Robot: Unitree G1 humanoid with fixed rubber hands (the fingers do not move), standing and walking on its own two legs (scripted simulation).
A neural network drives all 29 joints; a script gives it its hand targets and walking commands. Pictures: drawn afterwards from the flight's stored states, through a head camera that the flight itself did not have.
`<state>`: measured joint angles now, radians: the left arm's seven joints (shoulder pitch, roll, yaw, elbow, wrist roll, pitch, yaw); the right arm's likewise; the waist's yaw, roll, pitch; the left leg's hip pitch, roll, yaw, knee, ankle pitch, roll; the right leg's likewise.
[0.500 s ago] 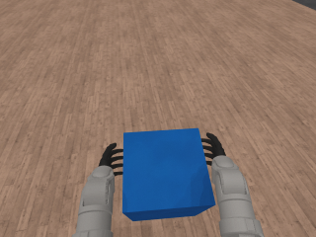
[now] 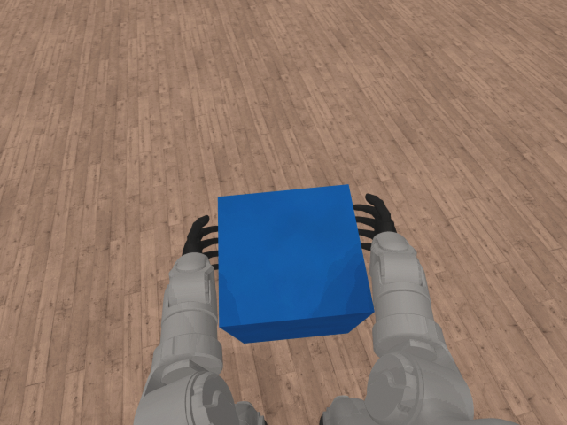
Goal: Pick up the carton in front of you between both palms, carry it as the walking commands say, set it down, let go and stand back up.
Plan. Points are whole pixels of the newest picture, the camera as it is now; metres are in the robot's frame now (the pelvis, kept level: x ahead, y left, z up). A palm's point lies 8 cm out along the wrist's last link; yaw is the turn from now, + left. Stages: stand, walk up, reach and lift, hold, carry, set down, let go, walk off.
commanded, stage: set down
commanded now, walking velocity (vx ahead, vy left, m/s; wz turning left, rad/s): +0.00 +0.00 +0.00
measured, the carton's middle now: (290, 272) +0.36 +0.00 -0.09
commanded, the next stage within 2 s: none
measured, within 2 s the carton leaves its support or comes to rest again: neither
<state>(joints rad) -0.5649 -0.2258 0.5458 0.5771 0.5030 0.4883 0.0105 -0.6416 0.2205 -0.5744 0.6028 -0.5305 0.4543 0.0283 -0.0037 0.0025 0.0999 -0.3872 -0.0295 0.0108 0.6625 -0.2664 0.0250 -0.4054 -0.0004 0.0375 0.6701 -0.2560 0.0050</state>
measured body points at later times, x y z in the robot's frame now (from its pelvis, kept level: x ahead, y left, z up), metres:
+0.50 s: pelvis -0.02 +0.00 -0.13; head +0.19 +0.01 +0.27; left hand +0.39 +0.17 -0.21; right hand +0.41 -0.12 -0.19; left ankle +0.05 +0.10 -0.72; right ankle +0.06 -0.13 -0.72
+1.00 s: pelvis -0.05 -0.01 -0.26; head +0.23 +0.02 +0.10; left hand +0.42 +0.20 -0.37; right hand +0.43 -0.09 -0.35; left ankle +0.05 +0.10 -0.72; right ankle +0.06 -0.13 -0.72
